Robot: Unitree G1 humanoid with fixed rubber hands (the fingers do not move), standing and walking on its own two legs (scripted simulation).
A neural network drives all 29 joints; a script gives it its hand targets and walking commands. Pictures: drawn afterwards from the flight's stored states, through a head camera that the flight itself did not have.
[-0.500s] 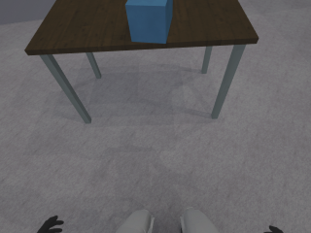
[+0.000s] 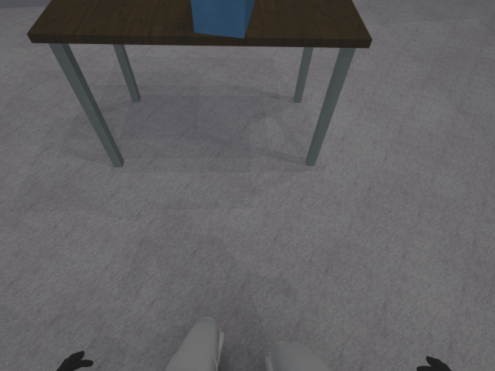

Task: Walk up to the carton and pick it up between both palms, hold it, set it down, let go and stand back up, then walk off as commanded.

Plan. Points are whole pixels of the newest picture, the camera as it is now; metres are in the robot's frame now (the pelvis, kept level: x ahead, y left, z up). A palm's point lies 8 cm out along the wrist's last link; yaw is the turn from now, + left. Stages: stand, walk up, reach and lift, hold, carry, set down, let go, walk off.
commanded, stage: walk off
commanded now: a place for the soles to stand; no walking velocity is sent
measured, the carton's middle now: out of the picture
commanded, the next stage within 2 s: stand in 0.68 s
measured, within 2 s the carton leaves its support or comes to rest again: neither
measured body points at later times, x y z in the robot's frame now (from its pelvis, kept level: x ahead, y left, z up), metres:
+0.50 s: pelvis -0.04 +0.02 +0.01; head +0.00 +0.02 +0.46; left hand +0.08 +0.33 -0.10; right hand +0.05 -0.30 -0.09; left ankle -0.01 +0.15 -0.69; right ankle +0.01 -0.13 -0.69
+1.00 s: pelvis -0.03 +0.02 +0.01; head +0.00 +0.02 +0.46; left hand +0.09 +0.34 -0.09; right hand +0.09 -0.29 -0.10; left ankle -0.01 +0.15 -0.69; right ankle +0.01 -0.13 -0.69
